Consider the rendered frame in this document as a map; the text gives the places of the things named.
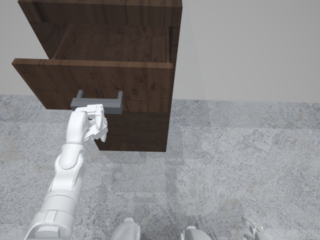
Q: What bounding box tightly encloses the left robot shin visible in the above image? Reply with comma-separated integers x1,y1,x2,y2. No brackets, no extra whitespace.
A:
124,218,134,222

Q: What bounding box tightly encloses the cabinet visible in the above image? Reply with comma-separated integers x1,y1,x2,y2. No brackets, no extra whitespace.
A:
17,0,183,152

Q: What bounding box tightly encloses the left robot hand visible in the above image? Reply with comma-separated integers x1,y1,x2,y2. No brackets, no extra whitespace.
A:
66,104,108,149

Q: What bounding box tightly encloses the drawer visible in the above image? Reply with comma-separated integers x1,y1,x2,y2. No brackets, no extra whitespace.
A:
11,23,173,113

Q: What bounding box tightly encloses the right robot shin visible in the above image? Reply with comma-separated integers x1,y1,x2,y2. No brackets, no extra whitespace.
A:
186,226,196,230

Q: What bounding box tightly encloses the handle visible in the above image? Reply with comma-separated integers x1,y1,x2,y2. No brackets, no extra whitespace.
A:
70,90,123,114

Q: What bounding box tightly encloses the robot left forearm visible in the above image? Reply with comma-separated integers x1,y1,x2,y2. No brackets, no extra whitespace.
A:
23,143,88,240

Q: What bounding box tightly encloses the robot shin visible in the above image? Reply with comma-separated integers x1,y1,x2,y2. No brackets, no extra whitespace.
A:
124,218,134,222
186,226,196,230

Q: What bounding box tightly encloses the right robot hand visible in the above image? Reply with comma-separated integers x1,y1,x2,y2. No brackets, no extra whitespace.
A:
241,215,272,240

